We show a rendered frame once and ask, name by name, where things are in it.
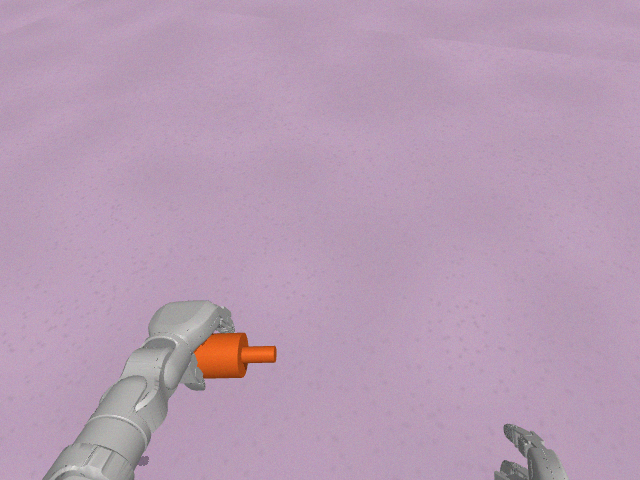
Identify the right robot hand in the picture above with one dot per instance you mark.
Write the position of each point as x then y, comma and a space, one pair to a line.
543, 464

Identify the left robot hand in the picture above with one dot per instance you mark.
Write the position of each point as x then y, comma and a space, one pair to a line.
194, 322

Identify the left robot arm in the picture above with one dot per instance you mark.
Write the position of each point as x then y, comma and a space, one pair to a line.
114, 438

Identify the bottle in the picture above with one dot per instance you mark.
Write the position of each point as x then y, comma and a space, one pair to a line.
226, 355

